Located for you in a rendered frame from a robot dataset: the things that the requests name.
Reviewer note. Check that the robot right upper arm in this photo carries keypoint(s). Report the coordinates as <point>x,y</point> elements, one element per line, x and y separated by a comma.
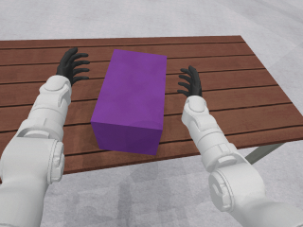
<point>239,191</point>

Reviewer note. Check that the robot left upper arm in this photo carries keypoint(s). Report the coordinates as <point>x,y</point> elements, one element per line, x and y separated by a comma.
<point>30,166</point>

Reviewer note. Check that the right robot forearm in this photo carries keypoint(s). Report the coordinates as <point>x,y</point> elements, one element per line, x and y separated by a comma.
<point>208,138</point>

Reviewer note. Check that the left robot forearm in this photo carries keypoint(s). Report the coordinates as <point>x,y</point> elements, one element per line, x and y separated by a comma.
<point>47,115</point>

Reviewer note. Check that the carton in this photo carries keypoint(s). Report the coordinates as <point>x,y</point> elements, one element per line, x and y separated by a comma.
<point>129,113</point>

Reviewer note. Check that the table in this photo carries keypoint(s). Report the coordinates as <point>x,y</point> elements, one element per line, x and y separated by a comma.
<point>248,105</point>

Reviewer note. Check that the robot right hand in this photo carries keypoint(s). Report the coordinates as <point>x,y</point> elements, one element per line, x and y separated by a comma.
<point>194,87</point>

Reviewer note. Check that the robot left hand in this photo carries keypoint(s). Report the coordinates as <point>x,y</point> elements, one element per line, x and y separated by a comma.
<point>67,65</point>

